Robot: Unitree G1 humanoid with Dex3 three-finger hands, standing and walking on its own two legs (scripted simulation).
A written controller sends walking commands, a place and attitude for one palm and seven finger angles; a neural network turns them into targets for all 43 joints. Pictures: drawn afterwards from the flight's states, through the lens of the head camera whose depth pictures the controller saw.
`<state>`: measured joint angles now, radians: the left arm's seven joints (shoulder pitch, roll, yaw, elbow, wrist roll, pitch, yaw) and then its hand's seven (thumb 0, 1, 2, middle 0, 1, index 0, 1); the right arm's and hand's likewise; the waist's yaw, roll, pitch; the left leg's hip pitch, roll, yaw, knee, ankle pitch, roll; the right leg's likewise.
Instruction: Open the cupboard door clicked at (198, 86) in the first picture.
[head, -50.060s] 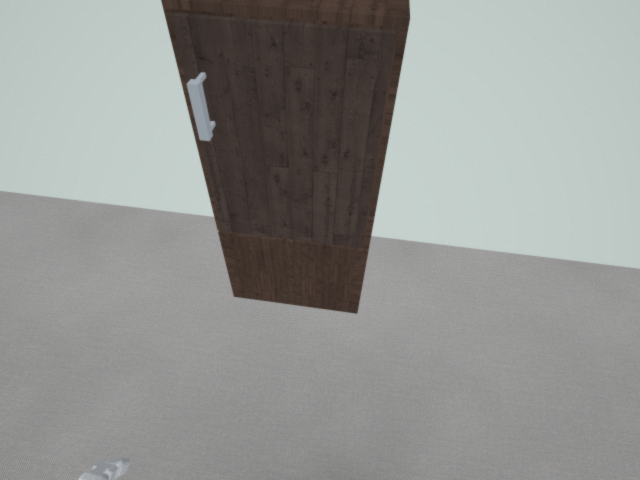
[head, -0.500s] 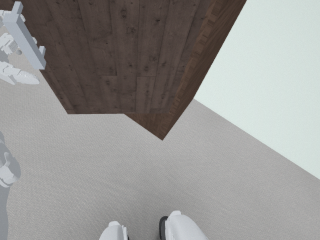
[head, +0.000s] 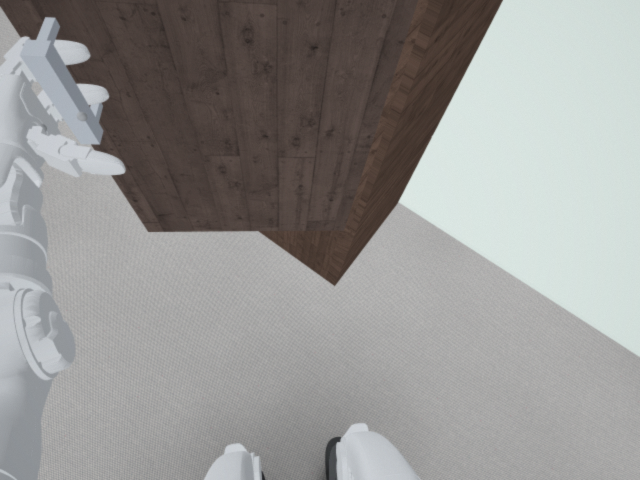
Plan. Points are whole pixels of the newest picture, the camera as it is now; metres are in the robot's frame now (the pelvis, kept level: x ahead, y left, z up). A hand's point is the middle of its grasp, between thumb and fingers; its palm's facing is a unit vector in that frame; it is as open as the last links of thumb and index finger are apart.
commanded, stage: slide the fingers in behind the handle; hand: left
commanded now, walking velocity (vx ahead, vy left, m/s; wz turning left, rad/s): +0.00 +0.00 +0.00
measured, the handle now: (71, 85) +0.57 +0.25 +0.09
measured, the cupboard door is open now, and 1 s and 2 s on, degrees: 39 39 53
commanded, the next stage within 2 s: close the thumb around the handle in 0.48 s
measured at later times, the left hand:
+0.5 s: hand (85, 114) +0.52 +0.22 +0.10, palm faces -0.04 -1.00 -0.01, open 14.0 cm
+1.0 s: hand (85, 111) +0.53 +0.22 +0.10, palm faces -0.04 -1.00 -0.01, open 9.1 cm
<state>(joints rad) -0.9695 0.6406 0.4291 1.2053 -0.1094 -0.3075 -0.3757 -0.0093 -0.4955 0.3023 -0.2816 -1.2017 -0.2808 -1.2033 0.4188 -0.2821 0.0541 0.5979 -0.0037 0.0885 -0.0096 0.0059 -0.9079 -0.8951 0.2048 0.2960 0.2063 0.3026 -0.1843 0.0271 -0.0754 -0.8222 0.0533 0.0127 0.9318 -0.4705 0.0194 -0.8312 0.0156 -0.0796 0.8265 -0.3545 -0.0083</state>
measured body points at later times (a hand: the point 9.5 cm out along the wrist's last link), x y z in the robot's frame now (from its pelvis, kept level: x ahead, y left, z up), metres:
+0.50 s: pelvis +0.00 +0.00 +0.00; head +0.14 +0.03 +0.42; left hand +0.52 +0.28 +0.10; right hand -0.01 -0.27 -0.11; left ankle -0.02 +0.10 -0.69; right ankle +0.01 -0.12 -0.69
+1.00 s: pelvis +0.00 +0.01 +0.00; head +0.14 +0.03 +0.43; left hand +0.52 +0.28 +0.10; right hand -0.02 -0.26 -0.10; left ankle -0.02 +0.10 -0.69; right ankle +0.01 -0.12 -0.69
